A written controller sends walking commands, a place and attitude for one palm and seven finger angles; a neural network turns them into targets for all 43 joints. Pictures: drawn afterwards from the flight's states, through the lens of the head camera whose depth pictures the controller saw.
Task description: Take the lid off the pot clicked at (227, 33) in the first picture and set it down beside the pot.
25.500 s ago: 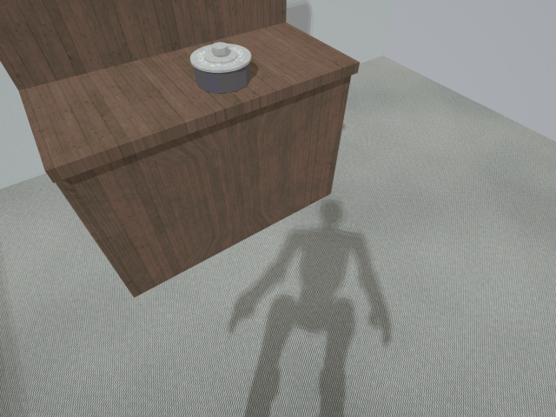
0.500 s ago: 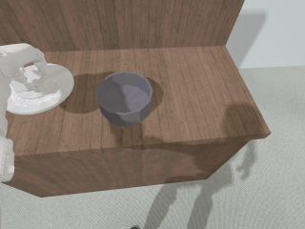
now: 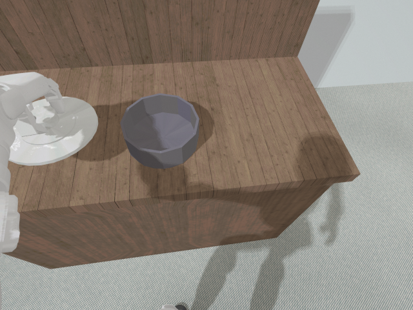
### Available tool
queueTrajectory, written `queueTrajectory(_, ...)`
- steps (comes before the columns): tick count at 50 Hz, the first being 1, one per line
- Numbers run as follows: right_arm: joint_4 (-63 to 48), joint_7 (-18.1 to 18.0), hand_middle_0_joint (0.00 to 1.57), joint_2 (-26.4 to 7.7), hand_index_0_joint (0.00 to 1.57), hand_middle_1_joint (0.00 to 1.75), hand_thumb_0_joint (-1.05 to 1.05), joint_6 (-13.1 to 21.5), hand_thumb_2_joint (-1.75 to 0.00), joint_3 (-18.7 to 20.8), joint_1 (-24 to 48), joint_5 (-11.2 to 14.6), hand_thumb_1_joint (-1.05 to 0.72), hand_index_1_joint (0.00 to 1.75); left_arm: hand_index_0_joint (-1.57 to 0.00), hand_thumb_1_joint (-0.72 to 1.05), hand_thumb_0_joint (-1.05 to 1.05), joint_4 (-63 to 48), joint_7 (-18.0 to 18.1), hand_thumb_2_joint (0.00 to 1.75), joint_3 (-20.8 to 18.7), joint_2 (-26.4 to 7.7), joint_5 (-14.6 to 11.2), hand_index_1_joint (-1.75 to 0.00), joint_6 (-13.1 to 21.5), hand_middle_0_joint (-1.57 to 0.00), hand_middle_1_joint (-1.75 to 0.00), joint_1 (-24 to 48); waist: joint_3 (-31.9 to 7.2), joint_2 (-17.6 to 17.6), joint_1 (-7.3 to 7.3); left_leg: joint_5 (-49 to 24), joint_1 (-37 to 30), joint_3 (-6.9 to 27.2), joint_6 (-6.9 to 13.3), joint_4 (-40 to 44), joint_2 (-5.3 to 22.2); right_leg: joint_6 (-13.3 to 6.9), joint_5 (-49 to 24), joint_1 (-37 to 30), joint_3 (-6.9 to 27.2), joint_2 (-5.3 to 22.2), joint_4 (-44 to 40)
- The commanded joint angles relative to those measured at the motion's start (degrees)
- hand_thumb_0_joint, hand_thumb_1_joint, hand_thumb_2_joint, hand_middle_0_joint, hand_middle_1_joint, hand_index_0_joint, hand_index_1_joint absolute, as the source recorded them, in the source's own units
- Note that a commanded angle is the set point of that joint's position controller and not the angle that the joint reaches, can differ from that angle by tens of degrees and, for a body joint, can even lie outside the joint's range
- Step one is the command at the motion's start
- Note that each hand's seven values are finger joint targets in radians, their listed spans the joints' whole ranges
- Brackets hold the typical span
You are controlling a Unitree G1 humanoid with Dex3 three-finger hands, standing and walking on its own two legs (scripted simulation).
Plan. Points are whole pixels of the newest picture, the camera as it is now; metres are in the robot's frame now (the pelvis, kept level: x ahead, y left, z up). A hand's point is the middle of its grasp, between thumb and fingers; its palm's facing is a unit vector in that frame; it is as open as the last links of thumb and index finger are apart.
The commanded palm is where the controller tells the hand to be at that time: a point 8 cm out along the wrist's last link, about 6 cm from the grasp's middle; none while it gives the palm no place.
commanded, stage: lower the lid onto the table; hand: left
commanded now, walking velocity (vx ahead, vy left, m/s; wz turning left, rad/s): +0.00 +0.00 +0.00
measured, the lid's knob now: (43, 118) +0.48 +0.31 +0.07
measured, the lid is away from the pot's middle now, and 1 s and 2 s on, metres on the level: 0.23 0.24 0.24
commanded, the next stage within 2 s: open the fingers wide in 1.20 s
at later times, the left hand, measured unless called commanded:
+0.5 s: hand (39, 130) +0.45 +0.32 +0.06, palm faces -0.45 -0.10 -0.89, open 8.2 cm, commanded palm +0.50 +0.31 +0.12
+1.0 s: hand (48, 133) +0.47 +0.32 +0.02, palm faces -0.47 -0.11 -0.87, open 8.2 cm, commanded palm +0.51 +0.31 +0.09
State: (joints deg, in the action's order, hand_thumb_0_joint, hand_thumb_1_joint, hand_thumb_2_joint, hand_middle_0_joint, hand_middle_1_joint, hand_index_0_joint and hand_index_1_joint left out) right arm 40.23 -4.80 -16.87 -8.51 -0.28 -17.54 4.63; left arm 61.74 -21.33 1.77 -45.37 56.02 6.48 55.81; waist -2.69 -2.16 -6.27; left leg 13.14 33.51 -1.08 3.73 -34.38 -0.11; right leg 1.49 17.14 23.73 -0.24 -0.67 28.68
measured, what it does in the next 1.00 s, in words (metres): stands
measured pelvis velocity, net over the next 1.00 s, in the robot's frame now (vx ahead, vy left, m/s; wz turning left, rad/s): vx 0.00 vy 0.02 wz -0.03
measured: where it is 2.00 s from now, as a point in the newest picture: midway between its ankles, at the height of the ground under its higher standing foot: outside the picture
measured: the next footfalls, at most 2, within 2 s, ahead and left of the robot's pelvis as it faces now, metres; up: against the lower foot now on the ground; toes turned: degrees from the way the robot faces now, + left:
none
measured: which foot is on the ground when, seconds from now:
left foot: down 0.00-1.00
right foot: down 0.00-1.00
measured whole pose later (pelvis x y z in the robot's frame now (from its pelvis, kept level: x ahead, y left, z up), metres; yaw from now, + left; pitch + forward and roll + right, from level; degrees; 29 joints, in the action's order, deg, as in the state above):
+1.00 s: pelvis +0.00 +0.02 -0.02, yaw -2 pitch +18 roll -5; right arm 41.4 -5.2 -16.2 -8.4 -0.2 -21.5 3.2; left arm 67.4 -15.9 -0.3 -46.2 59.2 8.2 56.3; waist -4.4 -2.0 -8.8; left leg 16.6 44.6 -1.5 5.0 -42.9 0.5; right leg 1.6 19.7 34.2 0.2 -1.3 35.6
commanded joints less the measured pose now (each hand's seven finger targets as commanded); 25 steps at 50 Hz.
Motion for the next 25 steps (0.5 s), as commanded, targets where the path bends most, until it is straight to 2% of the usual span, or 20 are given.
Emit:
queueTrajectory(1, -3.90, -1.16, 0.20, -10.73, 0.20, 0.30, 0.00, 1.35, -0.90, 3.44, -5.33, -0.58, -0.90, 0.30, -0.79, 0.57, 0.00, -13.08, 3.82, 1.07, -7.94, -22.22, 0.00, -1.03, 0.40, -0.83, -1.06, 27.70, -27.15, -7.28, 0.27, -21.90, -30.08, 2.43, 2.00, -0.69, 0.05, -3.98, -16.07, 4.64, -3.14, -3.31, -2.27)
queueTrajectory(3, -4.30, -1.30, 0.20, -10.65, 0.20, 0.30, 0.00, 1.10, -0.90, 3.36, -5.00, -0.51, -0.90, 0.30, -0.79, 0.57, 0.00, -13.27, 4.08, 1.07, -9.21, -23.66, 0.05, -1.03, 0.56, -0.83, -1.06, 26.85, -28.09, -6.53, 0.43, -22.36, -29.06, 2.40, 1.93, -0.77, -0.12, -3.86, -17.06, 3.52, -3.10, -3.30, -1.83)
queueTrajectory(4, -4.19, -1.29, 0.20, -10.49, 0.20, 0.30, 0.00, 1.09, -0.90, 3.43, -4.77, -0.34, -0.90, 0.30, -0.79, 0.57, 0.00, -10.25, 3.94, 1.07, -7.11, -20.82, -0.14, -1.03, 0.13, -0.83, -1.06, 25.21, -25.37, -6.11, -0.19, -20.77, -27.85, 2.12, 1.82, -0.81, -0.09, -3.79, -15.69, 5.10, -3.29, -3.23, -2.01)
queueTrajectory(5, -4.07, -1.09, 0.20, -10.61, 0.20, 0.30, 0.00, 1.28, -0.90, 3.39, -4.93, -0.33, -0.90, 0.30, -0.79, 0.57, 0.00, -10.75, 3.65, 1.07, -6.11, -19.48, -0.67, -1.03, 0.30, -0.83, -1.06, 25.40, -24.99, -5.42, -0.10, -21.25, -27.65, 2.00, 1.87, -0.80, 0.10, -3.82, -16.07, 5.48, -3.23, -3.18, -2.15)
queueTrajectory(6, -3.61, -1.15, 0.20, -10.98, 0.20, 0.30, 0.00, 1.00, -0.90, 3.51, -5.21, -0.36, -0.90, 0.30, -0.79, 0.57, 0.00, -9.21, 3.63, 1.07, -6.62, -20.21, -0.33, -1.03, 0.11, -0.83, -1.06, 24.74, -23.74, -5.07, -0.25, -20.02, -27.27, 2.03, 1.89, -1.00, 0.16, -3.71, -14.96, 6.63, -3.47, -3.33, -2.05)
queueTrajectory(8, -3.87, -0.95, 0.20, -10.88, 0.20, 0.30, 0.00, 0.82, -0.90, 3.65, -5.26, -0.33, -0.90, 0.30, -0.79, 0.57, 0.00, -11.76, 3.73, 1.07, -6.57, -20.50, -0.11, -1.03, 0.10, -0.83, -1.06, 26.44, -25.10, -6.83, -0.09, -19.94, -28.39, 2.34, 1.81, -0.91, 0.20, -3.87, -14.13, 7.03, -3.42, -3.42, -2.00)
queueTrajectory(10, -3.95, -0.96, 0.20, -10.71, 0.20, 0.30, 0.00, 0.89, -0.90, 3.68, -5.14, -0.33, -0.90, 0.30, -0.79, 0.57, 0.00, -12.99, 3.55, 1.07, -5.20, -18.69, -0.19, -1.03, 0.70, -0.83, -1.06, 26.56, -25.58, -8.49, -0.28, -22.63, -29.70, 2.46, 1.68, -1.64, 0.34, -4.06, -14.57, 8.28, -3.35, -3.43, -1.70)
queueTrajectory(11, -3.63, -1.13, 0.20, -10.85, 0.20, 0.30, 0.00, 0.71, -0.90, 3.74, -5.97, -0.47, -0.90, 0.30, -0.79, 0.57, 0.00, -11.80, 3.59, 1.07, -5.78, -19.27, -0.06, -1.03, 0.90, -0.83, -1.06, 25.82, -25.65, -6.91, -0.60, -21.75, -29.80, 2.63, 1.84, -2.00, 0.34, -3.84, -13.89, 8.79, -3.50, -3.72, -1.56)
queueTrajectory(14, -3.15, -1.55, 0.20, -10.98, 0.20, 0.30, 0.00, 0.88, -0.90, 3.76, -6.14, -0.23, -0.90, 0.30, -0.79, 0.57, 0.00, -11.62, 3.54, 1.07, -5.27, -19.03, -0.78, -1.03, 1.20, -0.83, -1.06, 27.01, -24.58, -6.50, -1.21, -18.02, -28.66, 2.56, 1.88, -1.75, 0.67, -3.79, -11.74, 9.78, -3.43, -3.52, -1.64)
queueTrajectory(18, -2.87, -1.79, 0.20, -10.81, 0.20, 0.30, 0.00, 1.14, -0.90, 3.92, -7.10, -0.56, -0.90, 0.30, -0.79, 0.57, 0.00, -15.91, 4.39, 1.07, -4.80, -18.26, -0.32, -1.03, 2.29, -0.83, -1.06, 29.47, -27.74, -10.67, -1.26, -20.80, -32.97, 3.77, 1.48, -2.09, 1.09, -4.11, -10.52, 12.35, -3.78, -3.80, -1.11)
queueTrajectory(19, -2.70, -1.77, 0.20, -10.71, 0.20, 0.30, 0.00, 1.31, -0.90, 3.87, -6.89, -0.55, -0.90, 0.30, -0.79, 0.57, 0.00, -15.99, 4.64, 1.07, -4.45, -17.52, -0.51, -1.03, 2.40, -0.83, -1.06, 29.44, -26.81, -11.21, -1.23, -21.15, -32.98, 3.89, 1.34, -2.21, 1.25, -4.23, -10.41, 12.81, -3.79, -3.73, -1.09)
queueTrajectory(20, -2.71, -1.77, 0.20, -10.79, 0.20, 0.30, 0.00, 1.55, -0.90, 3.82, -7.14, -0.72, -0.90, 0.30, -0.79, 0.57, 0.00, -15.91, 4.85, 1.07, -5.43, -18.16, -0.71, -1.03, 2.77, -0.83, -1.06, 28.47, -27.73, -10.58, -0.84, -23.22, -33.16, 3.97, 1.39, -2.52, 1.33, -4.31, -11.46, 12.48, -3.78, -3.74, -0.79)
queueTrajectory(21, -2.43, -1.96, 0.20, -10.92, 0.20, 0.30, 0.00, 1.41, -0.90, 3.79, -7.66, -0.76, -0.90, 0.30, -0.79, 0.57, 0.00, -13.45, 5.20, 1.07, -6.21, -18.98, -0.47, -1.03, 2.67, -0.83, -1.06, 27.20, -27.52, -8.27, -1.26, -22.54, -32.24, 4.04, 1.54, -2.78, 1.26, -4.07, -11.38, 12.54, -3.75, -3.90, -0.49)
queueTrajectory(22, -2.33, -1.92, 0.20, -10.98, 0.20, 0.30, 0.00, 1.29, -0.90, 3.61, -7.49, -0.60, -0.90, 0.30, -0.79, 0.57, 0.00, -11.43, 5.61, 1.07, -6.60, -19.61, -0.51, -1.03, 2.30, -0.83, -1.06, 26.45, -26.06, -7.99, -1.15, -20.44, -29.96, 3.85, 1.37, -2.55, 1.18, -4.10, -10.60, 12.47, -3.76, -3.74, -0.34)
queueTrajectory(23, -2.38, -1.92, 0.20, -10.94, 0.20, 0.30, 0.00, 1.29, -0.90, 3.48, -7.55, -0.51, -0.90, 0.30, -0.79, 0.57, 0.00, -9.78, 5.96, 1.07, -5.49, -18.25, -0.54, -1.03, 1.86, -0.83, -1.06, 26.00, -24.92, -6.43, -1.48, -18.26, -28.36, 3.64, 1.41, -2.19, 1.07, -4.03, -9.88, 12.85, -3.84, -3.79, -0.32)
queueTrajectory(24, -2.09, -1.68, 0.20, -10.98, 0.20, 0.30, 0.00, 1.47, -0.90, 3.45, -7.57, -0.40, -0.90, 0.30, -0.79, 0.57, 0.00, -8.28, 6.22, 1.07, -3.66, -16.24, -0.67, -1.03, 1.22, -0.83, -1.06, 26.40, -22.55, -6.61, -1.75, -15.38, -26.57, 3.41, 1.26, -1.90, 1.12, -4.06, -8.23, 13.82, -3.97, -3.69, -0.31)
queueTrajectory(25, -2.03, -1.55, 0.20, -11.17, 0.20, 0.30, 0.00, 1.68, -0.90, 3.44, -7.56, -0.40, -0.90, 0.30, -0.79, 0.57, 0.00, -9.91, 6.36, 1.07, -4.05, -16.84, -0.51, -1.03, 1.34, -0.83, -1.06, 27.74, -23.62, -6.83, -1.38, -16.18, -26.92, 3.56, 1.27, -1.87, 1.27, -4.23, -8.74, 13.42, -3.78, -3.43, -0.19)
